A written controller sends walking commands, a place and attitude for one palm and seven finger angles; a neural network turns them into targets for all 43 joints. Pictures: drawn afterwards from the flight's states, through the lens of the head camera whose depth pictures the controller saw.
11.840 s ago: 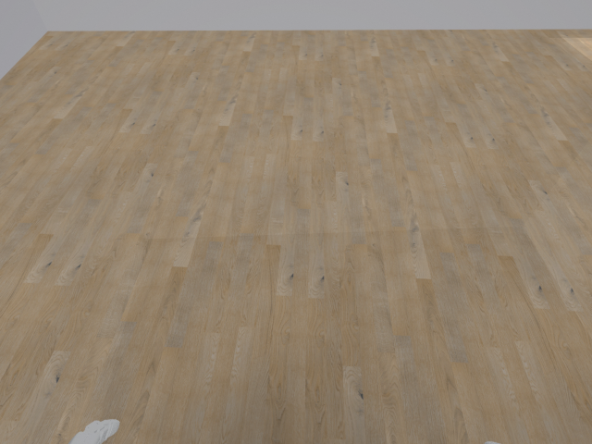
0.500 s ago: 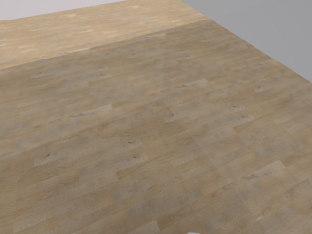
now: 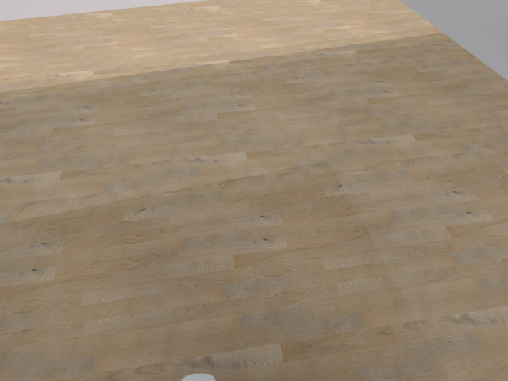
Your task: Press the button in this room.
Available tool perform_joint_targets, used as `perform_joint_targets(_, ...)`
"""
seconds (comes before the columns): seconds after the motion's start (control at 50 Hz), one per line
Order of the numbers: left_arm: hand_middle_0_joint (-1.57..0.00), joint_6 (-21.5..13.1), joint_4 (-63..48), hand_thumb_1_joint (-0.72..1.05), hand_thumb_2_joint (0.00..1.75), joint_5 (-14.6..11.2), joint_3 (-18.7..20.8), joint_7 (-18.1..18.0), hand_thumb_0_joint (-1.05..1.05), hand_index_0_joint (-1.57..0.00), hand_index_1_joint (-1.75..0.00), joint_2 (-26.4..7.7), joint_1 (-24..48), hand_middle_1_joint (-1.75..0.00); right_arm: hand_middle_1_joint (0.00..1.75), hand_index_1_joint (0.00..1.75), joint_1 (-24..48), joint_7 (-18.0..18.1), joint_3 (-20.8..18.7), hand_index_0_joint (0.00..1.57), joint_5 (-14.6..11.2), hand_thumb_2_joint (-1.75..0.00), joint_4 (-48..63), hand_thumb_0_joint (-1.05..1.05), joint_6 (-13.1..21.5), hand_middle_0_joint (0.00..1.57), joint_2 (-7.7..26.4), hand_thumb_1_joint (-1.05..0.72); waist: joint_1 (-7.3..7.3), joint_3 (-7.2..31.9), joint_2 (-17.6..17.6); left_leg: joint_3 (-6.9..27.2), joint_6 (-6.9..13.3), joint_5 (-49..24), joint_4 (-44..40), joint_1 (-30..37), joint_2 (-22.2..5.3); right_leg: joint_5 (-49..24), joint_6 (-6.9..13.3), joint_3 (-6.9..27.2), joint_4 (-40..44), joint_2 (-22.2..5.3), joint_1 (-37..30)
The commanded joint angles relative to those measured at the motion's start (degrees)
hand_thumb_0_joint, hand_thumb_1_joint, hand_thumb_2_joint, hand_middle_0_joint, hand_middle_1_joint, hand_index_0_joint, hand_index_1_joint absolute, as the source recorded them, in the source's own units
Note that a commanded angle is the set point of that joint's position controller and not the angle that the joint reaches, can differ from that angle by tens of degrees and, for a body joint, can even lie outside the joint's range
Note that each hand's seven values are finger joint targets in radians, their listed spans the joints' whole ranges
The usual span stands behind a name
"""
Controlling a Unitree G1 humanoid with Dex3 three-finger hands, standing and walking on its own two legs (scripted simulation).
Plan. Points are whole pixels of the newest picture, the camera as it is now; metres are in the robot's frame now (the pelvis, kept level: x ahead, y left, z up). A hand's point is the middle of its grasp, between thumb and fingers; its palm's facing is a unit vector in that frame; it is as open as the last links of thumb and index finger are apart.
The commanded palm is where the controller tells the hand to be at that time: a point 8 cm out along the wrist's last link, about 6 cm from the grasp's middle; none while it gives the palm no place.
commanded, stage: turn or walk to find it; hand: left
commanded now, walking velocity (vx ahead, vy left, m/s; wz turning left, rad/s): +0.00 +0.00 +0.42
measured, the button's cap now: out of the picture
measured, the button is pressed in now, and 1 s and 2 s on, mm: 0 0 0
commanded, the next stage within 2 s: none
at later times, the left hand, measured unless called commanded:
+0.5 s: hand out of the picture +0.03 +0.21 -0.15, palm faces +0.20 -0.94 -0.28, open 7.4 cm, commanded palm none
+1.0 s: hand out of the picture -0.11 +0.23 -0.18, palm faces +0.44 -0.87 -0.24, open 7.4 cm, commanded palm none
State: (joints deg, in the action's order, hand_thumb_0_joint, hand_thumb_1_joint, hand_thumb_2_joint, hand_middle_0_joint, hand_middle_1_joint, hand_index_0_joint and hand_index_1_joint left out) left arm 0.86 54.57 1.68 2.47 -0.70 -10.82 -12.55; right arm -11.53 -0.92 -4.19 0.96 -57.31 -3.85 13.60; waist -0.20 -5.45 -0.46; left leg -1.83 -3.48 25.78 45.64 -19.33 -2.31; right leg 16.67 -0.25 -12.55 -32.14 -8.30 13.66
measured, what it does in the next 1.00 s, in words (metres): steps on the spot, turning left: left foot, then right foot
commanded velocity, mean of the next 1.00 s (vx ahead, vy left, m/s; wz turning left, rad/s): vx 0.00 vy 0.00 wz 0.42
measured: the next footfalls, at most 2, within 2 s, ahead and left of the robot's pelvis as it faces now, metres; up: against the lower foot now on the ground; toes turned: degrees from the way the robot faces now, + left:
left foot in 0.06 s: +0.03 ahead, +0.14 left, +0.00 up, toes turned +6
right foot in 0.46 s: +0.04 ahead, -0.10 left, +0.00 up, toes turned +6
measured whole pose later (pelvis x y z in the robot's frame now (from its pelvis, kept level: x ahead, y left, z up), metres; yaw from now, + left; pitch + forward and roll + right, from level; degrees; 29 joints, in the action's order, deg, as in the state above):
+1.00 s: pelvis -0.05 +0.02 +0.00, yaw +24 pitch +0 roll +0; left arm 4.2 57.2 0.9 4.0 -0.8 -14.9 -12.8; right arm -8.8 -0.2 -2.7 1.4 -55.2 -0.9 11.0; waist -0.9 -4.9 -2.8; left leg -2.9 1.4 18.0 32.7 -14.4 -0.5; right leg 28.5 -3.7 -6.0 -56.1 -6.9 23.7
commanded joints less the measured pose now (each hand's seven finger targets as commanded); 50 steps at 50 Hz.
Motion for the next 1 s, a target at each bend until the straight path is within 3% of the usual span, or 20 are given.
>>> perform_joint_targets(0.0,-0.2,-0.18,-2.26,0.9,0.9,-0.58,3.32,-0.84,0.0,-0.2,-0.3,-12.78,-1.26,-0.3,0.3,0.3,-2.17,0.35,-0.21,0.2,-0.35,-0.9,3.96,0.0,2.6,0.2,3.85,-0.9,0.95,8.53,-7.78,-3.12,1.41,-12.95,-19.92,9.44,0.78,-19.54,2.94,6.21,0.52,-10.28,-2.29)
perform_joint_targets(0.02,-0.2,0.3,-3.16,0.9,0.9,-1.04,3.05,-0.58,0.0,-0.2,-0.3,-10.59,-1.93,-0.3,0.3,0.3,-3.56,0.37,-1.07,0.2,-0.09,-0.9,4.11,0.0,3.2,0.2,7.67,-0.9,1.9,9.91,2.27,5.91,4.06,-19.63,-24.6,16.42,-5.82,-9.12,-0.49,3.22,-8.16,-5.96,6.04)
perform_joint_targets(0.04,-0.2,0.49,-5.03,0.9,0.9,-1.03,1.98,-0.16,0.0,-0.2,-0.3,-6.8,-0.57,-0.3,0.3,0.3,-5.43,0.5,-2.13,0.2,0.18,-0.9,4.41,0.0,3.31,0.2,12.8,-0.9,2.87,8.57,17.16,21.04,9.35,-34.49,-27.2,19.47,-18.36,15.76,-3.83,2.16,-19.56,0.57,18.01)
perform_joint_targets(0.06,-0.2,1.04,-6.19,0.9,0.9,-0.6,1.56,-0.42,0.0,-0.2,-0.3,-7.03,2.74,-0.3,0.3,0.3,-7.32,0.91,-2.45,0.2,0.28,-0.9,3.48,0.0,3.05,0.2,13.89,-0.9,4.63,8.83,14.91,22.85,13.57,-33.77,-28.08,15.19,-21.1,19.56,-3.42,7.15,-26.34,1.19,17.64)
perform_joint_targets(0.08,-0.2,1.49,-5.69,0.9,0.9,-0.7,1.86,-0.66,0.0,-0.2,-0.3,-6.64,4.8,-0.3,0.3,0.3,-5.66,1.57,-2.3,0.2,0.44,-0.9,3.33,0.0,3.13,0.2,13.15,-0.9,4.07,7.4,17.73,21.65,13.32,-29.98,-28.74,12.26,-18.72,17.33,-3.43,10.06,-29.87,1.12,18.74)
perform_joint_targets(0.16,-0.2,1.07,-2.52,0.9,0.9,-0.68,1.99,0.33,0.0,-0.2,-0.3,-7.41,1.18,-0.3,0.3,0.3,1.92,1.93,-0.77,0.2,0.24,-0.9,5.58,0.0,3.55,0.2,8.85,-0.9,0.55,6.05,9.12,13.08,11.8,-30.41,-27.52,10.53,-11.53,7.13,-3.92,10.76,-30.67,1.93,16.79)
perform_joint_targets(0.32,-0.2,0.7,-4.53,0.9,0.9,-1.11,1.26,-0.18,0.0,-0.2,-0.3,-5.96,2.36,-0.3,0.3,0.3,0.33,1.58,-1.65,0.2,0.52,-0.9,5.76,0.0,2.81,0.2,9.73,-0.9,1.76,7.43,8.66,17.61,13.16,-32.64,-25.2,11.04,-11.1,9.26,-3.96,10.18,-13.85,4.89,10.16)
perform_joint_targets(0.4,-0.2,-0.45,-3.1,0.9,0.9,-1.16,1.51,-0.45,0.0,-0.2,-0.3,-6.86,-4.81,-0.3,0.3,0.3,2.8,1.24,-1.89,0.2,0.06,-0.9,6.74,0.0,2.44,0.2,8.9,-0.9,-1.69,9.27,7.6,16.69,9.58,-28.05,-18.94,3.6,-6.98,-3.63,-3.46,8.65,6.55,5.7,-4.24)
perform_joint_targets(0.42,-0.2,-1.06,-3.04,0.9,0.9,-0.62,2.01,-0.78,0.0,-0.2,-0.3,-9.75,-5.92,-0.3,0.3,0.3,1.86,0.95,-1.65,0.2,-0.42,-0.9,7.09,0.0,2.51,0.2,6.27,-0.9,-1.97,9.34,-0.19,13.42,6.34,-18.93,-12.99,-3.56,-2.74,-5.21,-2.01,14.13,12.55,-0.06,-11.13)
perform_joint_targets(0.44,-0.2,-1.53,-3.44,0.9,0.9,0.15,3.05,-1.2,0.0,-0.2,-0.3,-14.8,-6.27,-0.3,0.3,0.3,1.43,0.58,-0.96,0.2,-0.57,-0.9,8.44,0.0,2.49,0.2,2.48,-0.9,-2.26,7.88,-15.09,5.05,2.24,0.05,-1.05,-13.82,5.49,-9.57,3.59,29.2,16.29,-14.18,-14.38)
perform_joint_targets(0.46,-0.2,-1.45,-4.48,0.9,0.9,-0.49,3.22,-1.22,0.0,-0.2,-0.3,-15.12,-5.38,-0.3,0.3,0.3,2.5,0.89,-1.62,0.2,0.14,-0.9,8.5,0.0,1.6,0.2,5.08,-0.9,-2.84,6.56,-15.57,7.08,2.14,7.11,10.01,-12.53,4.31,-7.96,7.95,31.89,18.46,-19.24,-5.66)
perform_joint_targets(0.52,-0.2,-1.42,-6.39,0.9,0.9,-0.66,2.17,-1.13,0.0,-0.2,-0.3,-10.37,2.98,-0.3,0.3,0.3,0.55,0.03,-2.1,0.2,0.39,-0.9,5.35,0.0,0.68,0.2,5.01,-0.9,1.24,1.98,-6.54,6.9,1.74,-2.44,23.97,-12.39,1.86,-5.34,6.73,19.68,16.92,-11.11,0.58)
perform_joint_targets(0.54,-0.2,-1.49,-6.61,0.9,0.9,-0.65,1.98,-1.23,0.0,-0.2,-0.3,-9.21,4.04,-0.3,0.3,0.3,-0.99,-0.18,-1.98,0.2,0.35,-0.9,4.59,0.0,0.61,0.2,4.45,-0.9,1.89,2.66,-6.83,5.93,1.27,-4.32,24.48,-11.89,1.38,-8.05,6.0,16.5,16.07,-9.81,0.04)
perform_joint_targets(0.76,-0.2,-1.11,-2.12,0.9,0.9,0.23,3.24,-1.05,0.0,-0.2,-0.3,-13.1,-4.34,-0.3,0.3,0.3,4.54,0.22,0.15,0.2,-0.5,-0.9,5.54,0.0,1.77,0.2,2.32,-0.9,-3.15,7.18,-11.17,-1.73,0.27,1.78,-1.58,-4.31,0.8,-28.53,8.57,11.02,8.59,-12.56,-10.31)
perform_joint_targets(0.82,-0.2,-0.59,-1.77,0.9,0.9,-0.28,3.31,-0.94,0.0,-0.2,-0.3,-13.37,-2.25,-0.3,0.3,0.3,0.15,0.45,0.18,0.2,-0.44,-0.9,4.28,0.0,2.36,0.2,2.94,-0.9,-0.37,8.82,-10.35,-3.74,1.03,-7.89,-14.74,4.7,1.38,-25.23,5.07,7.52,3.68,-11.33,-6.94)
perform_joint_targets(0.84,-0.2,-0.26,-1.74,0.9,0.9,-0.7,3.19,-0.82,0.0,-0.2,-0.3,-12.27,-1.8,-0.3,0.3,0.3,-1.59,0.32,-0.08,0.2,-0.36,-0.9,3.9,0.0,2.83,0.2,4.26,-0.9,0.81,9.62,-5.58,-2.17,1.81,-15.0,-22.73,10.98,0.02,-20.88,2.37,5.48,-1.65,-9.64,-2.94)
perform_joint_targets(0.86,-0.2,0.23,-3.1,0.9,0.9,-1.18,2.88,-0.54,0.0,-0.2,-0.3,-9.55,-2.9,-0.3,0.3,0.3,-2.99,0.46,-1.16,0.2,0.12,-0.9,4.23,0.0,3.46,0.2,9.24,-0.9,1.6,10.88,7.35,11.33,6.01,-25.78,-26.06,18.51,-10.09,-5.9,-1.65,2.18,-11.4,-3.72,8.4)
perform_joint_targets(0.88,-0.2,0.48,-5.22,0.9,0.9,-1.04,1.64,-0.27,0.0,-0.2,-0.3,-6.44,-0.62,-0.3,0.3,0.3,-5.03,0.72,-2.13,0.2,0.16,-0.9,4.17,0.0,3.19,0.2,13.55,-0.9,2.79,9.04,17.31,22.04,12.84,-41.43,-27.12,19.6,-20.67,19.37,-4.0,3.21,-21.05,1.15,17.98)
perform_joint_targets(0.9,-0.2,1.26,-5.41,0.9,0.9,-0.62,1.42,-0.81,0.0,-0.2,-0.3,-7.23,3.69,-0.3,0.3,0.3,-6.76,1.33,-2.15,0.2,0.24,-0.9,2.78,0.0,3.23,0.2,13.17,-0.9,4.77,9.33,16.19,21.46,14.43,-38.77,-27.56,15.69,-20.38,19.58,-3.61,8.61,-26.88,0.95,16.96)
perform_joint_targets(0.98,-0.2,0.91,-2.79,0.9,0.9,-0.88,1.79,0.15,0.0,-0.2,-0.3,-7.32,2.22,-0.3,0.3,0.3,1.19,2.06,-0.73,0.2,0.22,-0.9,4.59,0.0,3.65,0.2,9.18,-0.9,0.68,6.71,9.22,13.12,12.63,-39.0,-25.73,13.6,-12.75,8.96,-4.2,10.63,-30.58,1.58,17.3)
